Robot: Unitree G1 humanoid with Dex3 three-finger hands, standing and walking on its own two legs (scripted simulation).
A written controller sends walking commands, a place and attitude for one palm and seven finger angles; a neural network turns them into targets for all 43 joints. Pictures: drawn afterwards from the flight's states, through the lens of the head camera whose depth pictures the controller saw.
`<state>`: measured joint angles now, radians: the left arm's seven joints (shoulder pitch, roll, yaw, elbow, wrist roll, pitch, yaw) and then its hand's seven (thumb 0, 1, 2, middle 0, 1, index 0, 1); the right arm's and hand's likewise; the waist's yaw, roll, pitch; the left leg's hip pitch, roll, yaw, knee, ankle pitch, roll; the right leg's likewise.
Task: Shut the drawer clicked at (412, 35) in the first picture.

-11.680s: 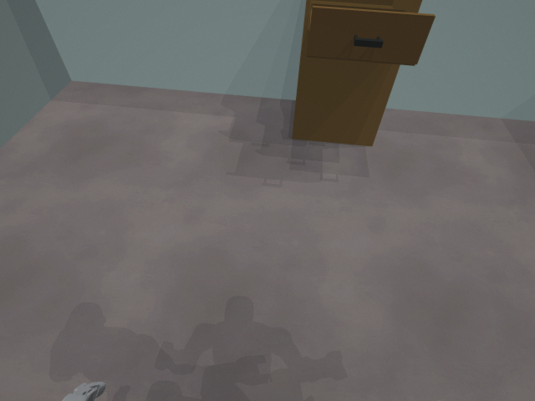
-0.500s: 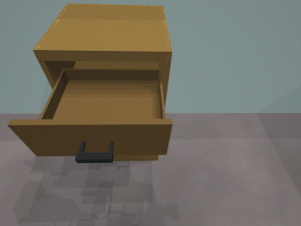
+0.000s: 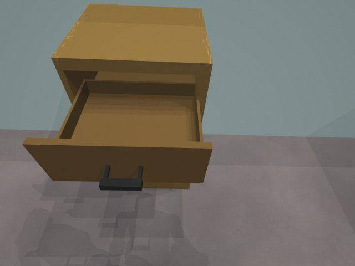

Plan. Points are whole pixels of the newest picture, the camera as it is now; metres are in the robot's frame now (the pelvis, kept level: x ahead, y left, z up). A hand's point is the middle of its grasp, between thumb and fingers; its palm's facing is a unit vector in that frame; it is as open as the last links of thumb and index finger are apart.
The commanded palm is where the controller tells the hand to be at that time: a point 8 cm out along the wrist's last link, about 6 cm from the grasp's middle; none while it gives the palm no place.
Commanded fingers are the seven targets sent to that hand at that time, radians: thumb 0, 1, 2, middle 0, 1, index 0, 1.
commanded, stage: look again from close up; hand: left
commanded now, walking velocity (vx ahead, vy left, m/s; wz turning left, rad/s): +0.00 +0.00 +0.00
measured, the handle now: (122, 176) +0.33 +0.17 -0.03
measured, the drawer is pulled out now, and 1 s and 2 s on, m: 0.29 0.28 0.28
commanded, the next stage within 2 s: raise the hand and make a fist in 0.26 s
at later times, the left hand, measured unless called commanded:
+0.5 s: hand out of the picture +0.13 +0.19 -0.08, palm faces +0.23 -0.94 -0.26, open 7.1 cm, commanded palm +0.10 +0.20 -0.06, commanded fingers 0.00 0.90 0.90 -0.36 -0.47 -0.36 -0.47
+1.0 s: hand (125, 250) +0.15 +0.12 +0.01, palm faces +0.15 -0.99 -0.08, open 4.8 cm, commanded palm +0.11 +0.18 -0.01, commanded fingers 0.00 0.90 0.90 -0.86 -1.01 -0.86 -1.01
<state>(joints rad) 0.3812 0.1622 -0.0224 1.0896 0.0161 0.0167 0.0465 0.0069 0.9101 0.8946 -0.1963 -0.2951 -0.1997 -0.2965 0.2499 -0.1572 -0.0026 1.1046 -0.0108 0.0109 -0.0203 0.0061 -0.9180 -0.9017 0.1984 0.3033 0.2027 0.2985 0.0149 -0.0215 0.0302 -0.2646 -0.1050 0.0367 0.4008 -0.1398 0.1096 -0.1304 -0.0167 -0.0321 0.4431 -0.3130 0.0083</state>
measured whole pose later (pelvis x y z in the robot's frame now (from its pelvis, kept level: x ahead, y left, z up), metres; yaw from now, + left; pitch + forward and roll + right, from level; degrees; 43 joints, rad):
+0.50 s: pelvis +0.01 -0.01 -0.01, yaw +0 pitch +2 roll +2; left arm 0.54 0.21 0.00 0.20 -0.11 0.01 0.18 0.04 0.97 0.89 -0.23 -0.32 -0.23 -0.33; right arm 0.35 -0.19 0.02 0.88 0.03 -0.23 -0.03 0.01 -0.92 -0.90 0.20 0.30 0.20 0.30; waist -0.01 -0.02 -0.03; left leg -0.30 -0.13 0.04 0.43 -0.16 0.08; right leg -0.28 -0.02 -0.03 0.67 -0.39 -0.03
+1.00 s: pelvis -0.01 -0.08 -0.08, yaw +2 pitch +11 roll -1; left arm 0.61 0.19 0.12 -0.16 -0.29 -0.57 -0.19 0.02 0.91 0.90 -0.66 -0.80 -0.67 -0.81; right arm 0.14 -0.21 0.01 0.52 0.03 -0.18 -0.04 0.01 -0.91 -0.90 0.20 0.30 0.20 0.30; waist 0.04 0.04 -0.17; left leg -0.86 -0.02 -0.05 1.12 -0.45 0.01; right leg -0.75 0.09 -0.17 1.08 -0.55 -0.11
